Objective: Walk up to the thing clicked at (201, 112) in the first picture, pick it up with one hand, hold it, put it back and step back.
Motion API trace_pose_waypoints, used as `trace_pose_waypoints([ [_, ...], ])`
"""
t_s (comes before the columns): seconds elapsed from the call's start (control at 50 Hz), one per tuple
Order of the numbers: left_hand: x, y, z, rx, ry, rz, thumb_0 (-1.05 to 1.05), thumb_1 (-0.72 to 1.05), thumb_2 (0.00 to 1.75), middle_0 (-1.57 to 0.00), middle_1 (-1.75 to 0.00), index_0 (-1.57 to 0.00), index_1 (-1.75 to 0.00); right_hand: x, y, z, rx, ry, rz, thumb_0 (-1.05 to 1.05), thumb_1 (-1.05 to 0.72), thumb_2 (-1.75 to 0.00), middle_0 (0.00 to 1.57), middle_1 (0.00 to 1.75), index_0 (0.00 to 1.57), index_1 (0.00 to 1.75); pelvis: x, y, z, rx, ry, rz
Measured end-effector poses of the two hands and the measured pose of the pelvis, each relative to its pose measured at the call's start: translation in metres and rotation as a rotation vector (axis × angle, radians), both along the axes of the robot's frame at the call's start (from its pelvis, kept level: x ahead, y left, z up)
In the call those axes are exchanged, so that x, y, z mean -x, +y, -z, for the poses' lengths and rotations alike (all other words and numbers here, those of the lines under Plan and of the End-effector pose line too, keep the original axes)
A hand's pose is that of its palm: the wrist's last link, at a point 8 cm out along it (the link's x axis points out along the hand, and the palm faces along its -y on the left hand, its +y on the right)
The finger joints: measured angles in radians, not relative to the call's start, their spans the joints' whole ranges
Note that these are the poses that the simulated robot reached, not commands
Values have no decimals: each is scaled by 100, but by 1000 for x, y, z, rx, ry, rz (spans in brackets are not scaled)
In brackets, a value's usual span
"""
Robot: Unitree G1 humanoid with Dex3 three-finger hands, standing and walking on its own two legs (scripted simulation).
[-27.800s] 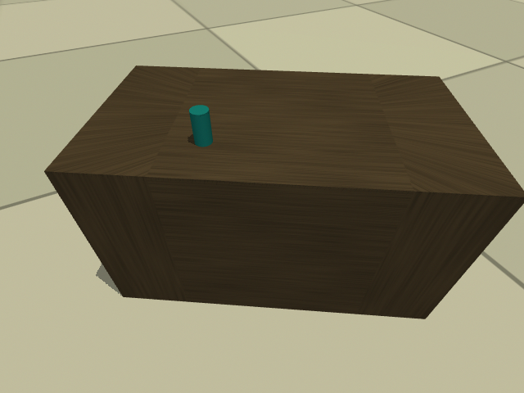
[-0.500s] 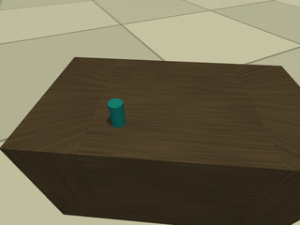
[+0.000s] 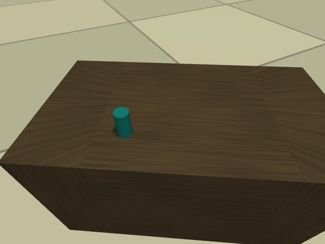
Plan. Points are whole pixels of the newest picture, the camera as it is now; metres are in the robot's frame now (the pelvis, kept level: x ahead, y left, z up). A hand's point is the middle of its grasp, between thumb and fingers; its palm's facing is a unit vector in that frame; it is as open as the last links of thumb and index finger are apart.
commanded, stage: stand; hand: left
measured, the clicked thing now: (123, 123) +0.55 +0.16 -0.02
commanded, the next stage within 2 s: step back in 1.62 s
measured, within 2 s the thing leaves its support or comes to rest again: neither
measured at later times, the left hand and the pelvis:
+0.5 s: hand out of the picture +0.09 +0.25 -0.15, palm faces -0.01 -0.94 -0.35, open 7.4 cm; pelvis +0.01 +0.00 +0.00, yaw +0 degrees
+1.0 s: hand out of the picture +0.09 +0.25 -0.15, palm faces -0.02 -0.94 -0.35, open 7.4 cm; pelvis +0.01 -0.01 +0.00, yaw -1 degrees
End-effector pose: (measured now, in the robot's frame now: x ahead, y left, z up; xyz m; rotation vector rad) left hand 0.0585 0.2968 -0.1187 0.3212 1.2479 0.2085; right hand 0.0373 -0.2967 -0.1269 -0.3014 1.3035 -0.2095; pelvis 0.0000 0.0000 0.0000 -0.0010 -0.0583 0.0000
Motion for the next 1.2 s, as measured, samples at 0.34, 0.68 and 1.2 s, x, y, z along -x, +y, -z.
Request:
trace_pose_waypoints([
  [0.34,-26,-4,-3,11,-30,3,1,90,89,-21,-30,-21,-30,-34,5,-4,-7,-59,-18,1,-91,-90,20,30,21,30,-11,0,-2,-1,2,6],
  [0.68,-23,-3,-5,2,-12,-5,1,90,89,-21,-30,-21,-30,-39,-2,-5,-1,-54,-19,1,-91,-90,20,30,21,30,-15,-3,-3,-1,6,7],
  [1.2,-29,-6,-6,8,-41,11,1,90,89,-21,-30,-21,-30,-32,-6,-7,3,-61,-8,1,-91,-90,20,30,21,30,-13,-6,-3,-1,2,11],
])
